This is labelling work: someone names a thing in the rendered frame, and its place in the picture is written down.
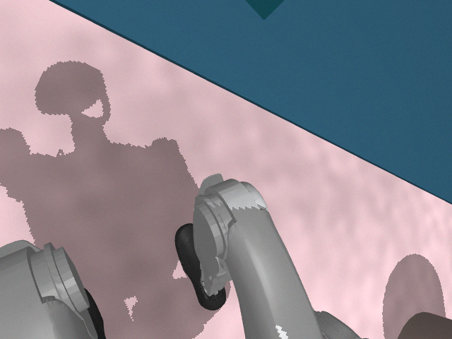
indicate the right robot hand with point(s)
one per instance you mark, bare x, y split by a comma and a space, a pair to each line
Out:
333, 328

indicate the right robot foot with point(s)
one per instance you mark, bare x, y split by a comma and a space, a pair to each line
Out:
184, 242

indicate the left robot foot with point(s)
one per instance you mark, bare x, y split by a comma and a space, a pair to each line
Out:
96, 317

